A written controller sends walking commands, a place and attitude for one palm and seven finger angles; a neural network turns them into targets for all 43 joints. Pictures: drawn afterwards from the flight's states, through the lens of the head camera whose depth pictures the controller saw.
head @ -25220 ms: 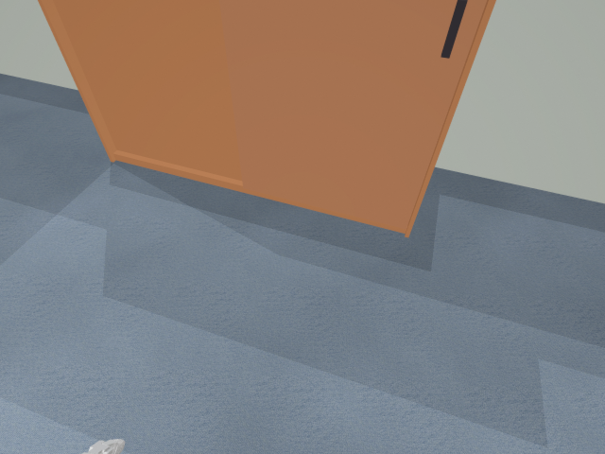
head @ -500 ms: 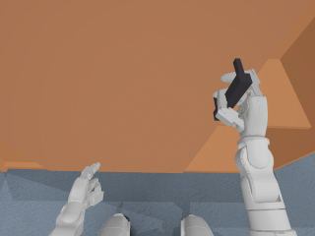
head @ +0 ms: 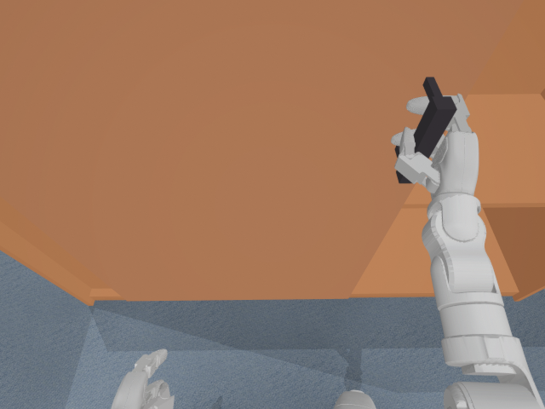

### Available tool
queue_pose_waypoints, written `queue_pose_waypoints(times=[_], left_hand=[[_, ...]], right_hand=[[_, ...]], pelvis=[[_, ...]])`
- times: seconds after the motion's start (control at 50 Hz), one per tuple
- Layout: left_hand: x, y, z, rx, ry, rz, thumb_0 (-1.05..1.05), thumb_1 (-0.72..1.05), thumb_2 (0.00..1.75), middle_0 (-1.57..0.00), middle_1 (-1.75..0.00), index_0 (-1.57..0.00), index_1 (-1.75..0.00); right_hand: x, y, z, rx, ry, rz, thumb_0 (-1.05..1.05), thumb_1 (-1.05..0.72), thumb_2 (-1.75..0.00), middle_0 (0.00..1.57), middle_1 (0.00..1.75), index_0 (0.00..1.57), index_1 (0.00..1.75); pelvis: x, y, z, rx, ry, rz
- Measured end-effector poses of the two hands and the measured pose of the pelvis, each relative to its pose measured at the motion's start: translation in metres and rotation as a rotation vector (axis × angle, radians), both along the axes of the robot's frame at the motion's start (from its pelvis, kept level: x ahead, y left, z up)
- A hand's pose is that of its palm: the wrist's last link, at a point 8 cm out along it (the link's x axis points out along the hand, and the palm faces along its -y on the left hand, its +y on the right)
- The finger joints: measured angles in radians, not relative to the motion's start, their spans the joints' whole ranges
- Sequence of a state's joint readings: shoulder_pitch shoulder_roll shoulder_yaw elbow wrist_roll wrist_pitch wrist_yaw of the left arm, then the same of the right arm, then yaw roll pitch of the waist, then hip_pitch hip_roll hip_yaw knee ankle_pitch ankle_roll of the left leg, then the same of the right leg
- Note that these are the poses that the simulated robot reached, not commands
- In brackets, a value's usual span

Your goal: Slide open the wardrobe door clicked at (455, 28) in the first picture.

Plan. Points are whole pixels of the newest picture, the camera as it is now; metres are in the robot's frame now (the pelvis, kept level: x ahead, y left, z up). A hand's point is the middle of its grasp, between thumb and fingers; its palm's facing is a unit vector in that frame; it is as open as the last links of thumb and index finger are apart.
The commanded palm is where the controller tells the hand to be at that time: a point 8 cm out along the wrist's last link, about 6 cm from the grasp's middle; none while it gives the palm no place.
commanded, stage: step sideways, sliding the door along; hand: right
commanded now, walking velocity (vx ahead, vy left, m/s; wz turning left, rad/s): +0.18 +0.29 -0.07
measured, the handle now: (417, 133) +0.44 -0.22 +0.14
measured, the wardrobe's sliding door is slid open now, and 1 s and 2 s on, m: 0.62 0.62 0.62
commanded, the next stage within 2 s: stop walking and hold the door there in 0.28 s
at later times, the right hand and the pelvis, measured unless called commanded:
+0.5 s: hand (403, 155) +0.41 -0.19 +0.13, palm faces +0.53 +0.81 -0.26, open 6.6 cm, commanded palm +0.36 -0.21 +0.12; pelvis +0.05 +0.16 -0.01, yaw -5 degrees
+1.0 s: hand (401, 153) +0.41 -0.18 +0.14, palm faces +0.58 +0.79 -0.20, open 6.2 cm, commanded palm +0.36 -0.21 +0.12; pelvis +0.05 +0.17 +0.02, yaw -1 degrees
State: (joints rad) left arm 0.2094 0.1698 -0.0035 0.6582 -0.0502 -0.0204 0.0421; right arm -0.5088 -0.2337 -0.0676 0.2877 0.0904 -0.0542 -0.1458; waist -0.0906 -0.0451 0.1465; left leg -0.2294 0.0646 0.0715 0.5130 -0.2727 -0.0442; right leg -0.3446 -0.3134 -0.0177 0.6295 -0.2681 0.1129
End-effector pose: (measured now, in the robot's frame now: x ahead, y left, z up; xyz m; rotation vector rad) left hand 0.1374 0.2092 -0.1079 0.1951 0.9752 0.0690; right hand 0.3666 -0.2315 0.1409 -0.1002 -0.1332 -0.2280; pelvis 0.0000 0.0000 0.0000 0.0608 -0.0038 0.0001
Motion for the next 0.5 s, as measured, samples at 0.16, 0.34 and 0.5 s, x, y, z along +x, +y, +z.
queue_pose_waypoints(times=[0.16,0.34,0.5], left_hand=[[0.034,0.057,-0.003,0.105,-0.016,-0.061,0.01,0.9,0.9,-0.21,-0.29,-0.2,-0.3],[0.074,0.079,0.021,0.043,-0.034,-0.15,0.01,0.9,0.9,-0.2,-0.29,-0.2,-0.3],[0.124,0.13,0.002,-0.045,-0.136,-0.165,0.01,0.9,0.9,-0.21,-0.3,-0.2,-0.3]], right_hand=[[-0.003,0.01,0.001,0.053,0.025,-0.14,0.02,-0.74,-0.84,0.38,1.4,0.19,1.4],[-0.004,0.014,0.0,0.07,0.015,-0.21,0.02,-0.74,-0.85,0.38,1.4,0.19,1.4],[-0.007,0.012,0.003,-0.17,0.064,-0.339,-0.1,-0.62,-0.83,0.43,1.4,0.22,1.4]], pelvis=[[-0.003,0.03,-0.004,-0.015,-0.007,-0.084],[0.013,0.092,0.012,0.016,-0.022,-0.082],[0.05,0.157,-0.008,-0.024,-0.017,-0.08]])
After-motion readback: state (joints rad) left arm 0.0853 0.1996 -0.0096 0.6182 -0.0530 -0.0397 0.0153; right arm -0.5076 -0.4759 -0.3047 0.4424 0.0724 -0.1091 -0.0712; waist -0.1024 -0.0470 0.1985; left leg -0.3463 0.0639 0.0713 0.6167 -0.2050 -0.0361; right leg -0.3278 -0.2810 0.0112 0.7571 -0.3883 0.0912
